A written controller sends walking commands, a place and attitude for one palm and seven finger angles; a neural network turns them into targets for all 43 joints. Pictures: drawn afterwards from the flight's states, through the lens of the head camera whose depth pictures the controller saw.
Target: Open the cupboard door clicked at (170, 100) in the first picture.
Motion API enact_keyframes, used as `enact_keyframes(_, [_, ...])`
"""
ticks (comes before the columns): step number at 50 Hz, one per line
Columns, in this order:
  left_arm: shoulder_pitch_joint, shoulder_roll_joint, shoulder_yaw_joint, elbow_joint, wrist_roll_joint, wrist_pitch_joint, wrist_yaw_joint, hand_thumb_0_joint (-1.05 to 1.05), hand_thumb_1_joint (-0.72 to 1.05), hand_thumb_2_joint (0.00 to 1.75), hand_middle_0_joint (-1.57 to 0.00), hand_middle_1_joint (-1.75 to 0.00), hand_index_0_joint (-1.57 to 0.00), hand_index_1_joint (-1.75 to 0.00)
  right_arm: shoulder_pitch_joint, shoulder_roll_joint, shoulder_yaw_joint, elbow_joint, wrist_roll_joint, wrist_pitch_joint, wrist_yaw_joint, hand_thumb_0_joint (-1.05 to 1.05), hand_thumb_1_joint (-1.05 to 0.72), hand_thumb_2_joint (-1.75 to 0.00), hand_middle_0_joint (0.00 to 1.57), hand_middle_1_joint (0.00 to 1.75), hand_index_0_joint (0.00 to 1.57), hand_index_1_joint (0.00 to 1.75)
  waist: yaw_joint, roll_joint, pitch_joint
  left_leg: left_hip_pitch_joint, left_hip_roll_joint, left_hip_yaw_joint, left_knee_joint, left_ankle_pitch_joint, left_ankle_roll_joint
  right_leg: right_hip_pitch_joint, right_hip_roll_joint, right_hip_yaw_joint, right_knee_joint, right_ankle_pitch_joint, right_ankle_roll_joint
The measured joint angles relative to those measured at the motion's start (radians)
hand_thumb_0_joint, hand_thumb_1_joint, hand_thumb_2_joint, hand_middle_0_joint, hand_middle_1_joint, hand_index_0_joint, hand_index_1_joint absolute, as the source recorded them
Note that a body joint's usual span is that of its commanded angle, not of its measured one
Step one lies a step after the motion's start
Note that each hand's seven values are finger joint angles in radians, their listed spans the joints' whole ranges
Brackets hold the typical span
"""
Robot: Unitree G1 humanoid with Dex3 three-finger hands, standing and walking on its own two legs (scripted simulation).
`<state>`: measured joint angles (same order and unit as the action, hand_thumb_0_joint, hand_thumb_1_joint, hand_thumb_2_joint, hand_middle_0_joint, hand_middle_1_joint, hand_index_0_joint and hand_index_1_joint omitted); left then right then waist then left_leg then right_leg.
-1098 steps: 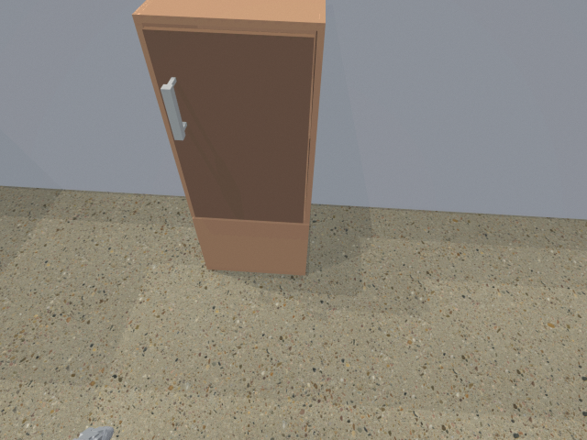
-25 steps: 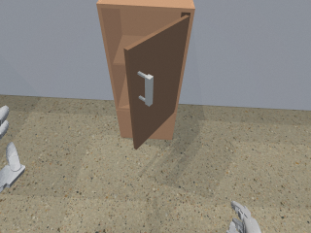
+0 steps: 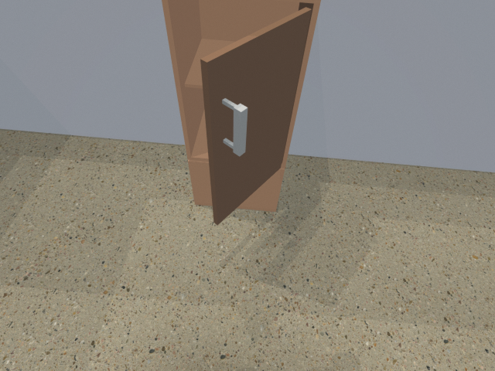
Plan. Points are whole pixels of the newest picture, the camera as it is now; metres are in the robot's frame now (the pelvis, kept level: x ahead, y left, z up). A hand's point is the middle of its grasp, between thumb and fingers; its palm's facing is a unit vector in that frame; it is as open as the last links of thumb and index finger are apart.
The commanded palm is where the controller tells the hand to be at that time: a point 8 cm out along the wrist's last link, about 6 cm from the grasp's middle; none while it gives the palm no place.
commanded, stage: let the arm hang, fingers relaxed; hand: left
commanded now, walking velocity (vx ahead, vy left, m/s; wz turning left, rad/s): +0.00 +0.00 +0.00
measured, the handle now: (233, 127) +0.62 +0.07 +0.00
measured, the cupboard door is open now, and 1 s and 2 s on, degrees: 54 54 54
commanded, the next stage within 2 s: look to check the result in 0.68 s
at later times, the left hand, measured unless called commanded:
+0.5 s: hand out of the picture +0.01 +0.15 -0.18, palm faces +0.05 -0.98 -0.17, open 7.3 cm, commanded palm none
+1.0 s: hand out of the picture +0.01 +0.16 -0.17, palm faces +0.05 -0.98 -0.19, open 7.4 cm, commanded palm none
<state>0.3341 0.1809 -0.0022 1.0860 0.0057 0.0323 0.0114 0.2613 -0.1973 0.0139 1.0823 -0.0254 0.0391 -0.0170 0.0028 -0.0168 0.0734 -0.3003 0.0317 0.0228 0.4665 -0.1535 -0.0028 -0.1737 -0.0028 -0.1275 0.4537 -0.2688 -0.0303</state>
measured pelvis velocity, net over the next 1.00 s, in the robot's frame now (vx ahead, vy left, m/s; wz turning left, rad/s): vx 0.03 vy -0.01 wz -0.01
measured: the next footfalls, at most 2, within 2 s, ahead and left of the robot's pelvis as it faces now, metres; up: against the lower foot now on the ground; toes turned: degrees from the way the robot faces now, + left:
none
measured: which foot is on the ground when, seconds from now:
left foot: down 0.00-1.00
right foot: down 0.00-1.00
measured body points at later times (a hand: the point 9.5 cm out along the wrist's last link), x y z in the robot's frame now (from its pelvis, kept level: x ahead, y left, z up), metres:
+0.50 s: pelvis +0.01 +0.00 +0.00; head +0.01 -0.01 +0.45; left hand +0.01 +0.20 -0.16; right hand -0.01 -0.20 -0.17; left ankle +0.06 +0.12 -0.74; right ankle -0.01 -0.10 -0.74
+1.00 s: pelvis +0.03 -0.01 +0.00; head +0.04 -0.01 +0.45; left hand +0.01 +0.21 -0.16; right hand +0.02 -0.23 -0.16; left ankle +0.06 +0.12 -0.74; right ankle -0.01 -0.10 -0.74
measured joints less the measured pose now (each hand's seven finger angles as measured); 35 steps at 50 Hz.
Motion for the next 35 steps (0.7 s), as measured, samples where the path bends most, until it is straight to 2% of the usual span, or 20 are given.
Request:
enact_keyframes(8, [0.053,-0.019,0.008,0.087,-0.005,-0.010,0.013,0.01,0.93,0.90,-0.20,-0.30,-0.20,-0.30,0.047,0.061,-0.004,0.063,0.005,0.002,-0.012,0.00,-0.90,-0.90,0.20,0.30,0.20,0.30,0.001,0.035,0.003,0.022,0.001,-0.002,-0.012,-0.001,-0.003,0.024,0.003,-0.002,-0.016,0.002,-0.002])
enact_keyframes(17, [0.014,-0.053,0.015,0.066,-0.004,-0.025,0.023,0.01,0.91,0.90,-0.20,-0.30,-0.19,-0.30,0.038,0.104,-0.008,0.069,0.002,-0.009,-0.013,0.00,-0.90,-0.90,0.20,0.30,0.20,0.30,-0.008,0.040,-0.025,0.032,-0.001,0.004,-0.006,-0.010,-0.004,0.026,-0.001,0.004,0.002,-0.015,-0.003])
enact_keyframes(24, [-0.037,-0.074,0.016,0.036,0.000,-0.035,0.026,0.01,0.91,0.90,-0.20,-0.30,-0.20,-0.30,0.034,0.099,-0.012,0.075,-0.002,-0.016,-0.018,0.01,-0.91,-0.90,0.20,0.30,0.20,0.30,-0.010,0.027,-0.042,0.043,-0.003,0.005,-0.007,-0.018,-0.005,0.036,-0.004,0.005,0.005,-0.023,-0.003])
enact_keyframes(35, [-0.042,-0.048,0.024,0.041,-0.003,-0.035,0.023,0.01,0.92,0.90,-0.20,-0.30,-0.20,-0.30,0.023,0.078,-0.017,0.065,-0.001,-0.023,-0.021,0.00,-0.91,-0.90,0.20,0.30,0.20,0.30,-0.011,0.018,-0.029,0.056,-0.002,0.007,-0.023,-0.020,-0.009,0.050,-0.001,0.007,-0.016,-0.023,-0.004])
